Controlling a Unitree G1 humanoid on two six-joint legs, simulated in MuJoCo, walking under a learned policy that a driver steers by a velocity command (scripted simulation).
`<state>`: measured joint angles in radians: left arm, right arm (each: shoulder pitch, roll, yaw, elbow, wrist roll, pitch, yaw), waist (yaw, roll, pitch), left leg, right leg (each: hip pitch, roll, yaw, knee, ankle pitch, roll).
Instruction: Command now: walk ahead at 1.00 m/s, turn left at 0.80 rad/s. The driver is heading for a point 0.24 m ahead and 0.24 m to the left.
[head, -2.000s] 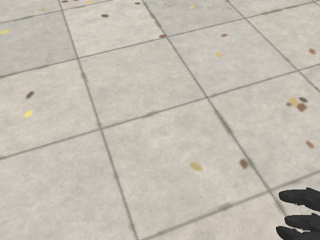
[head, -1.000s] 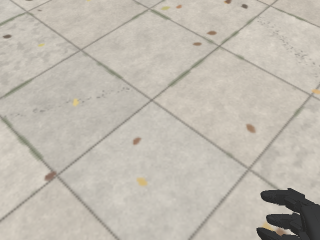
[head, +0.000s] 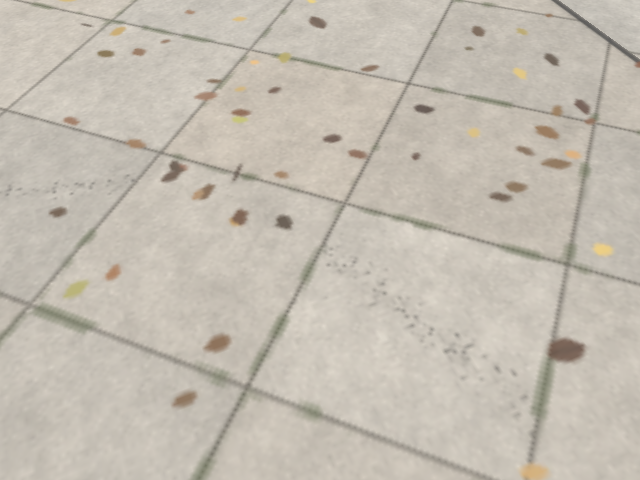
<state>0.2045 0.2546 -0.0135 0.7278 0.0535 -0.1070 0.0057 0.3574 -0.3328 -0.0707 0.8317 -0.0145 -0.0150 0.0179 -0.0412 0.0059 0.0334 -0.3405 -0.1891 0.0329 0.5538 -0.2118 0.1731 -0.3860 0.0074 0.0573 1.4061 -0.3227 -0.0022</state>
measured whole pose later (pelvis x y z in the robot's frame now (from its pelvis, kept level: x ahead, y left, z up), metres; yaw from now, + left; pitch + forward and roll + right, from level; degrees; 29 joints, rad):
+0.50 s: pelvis +0.47 -0.02 +0.02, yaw +26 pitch +2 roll -2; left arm 0.38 0.33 0.05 0.79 0.03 -0.09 0.01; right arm 0.14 -0.39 -0.07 0.67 -0.03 0.01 0.05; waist 0.04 0.06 0.01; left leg -0.66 0.02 0.02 1.27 -0.27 0.08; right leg -0.13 -0.02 -0.14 0.40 -0.30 0.03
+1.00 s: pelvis +0.75 +0.10 +0.01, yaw +55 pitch +3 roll -1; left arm -0.02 0.29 0.03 0.59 0.01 -0.05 0.03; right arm 0.19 -0.32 -0.09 0.61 0.03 0.05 -0.04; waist -0.05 -0.01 0.07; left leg -0.37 -0.22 -0.26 0.51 -0.15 0.08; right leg -0.63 0.02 0.22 0.79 -0.22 0.11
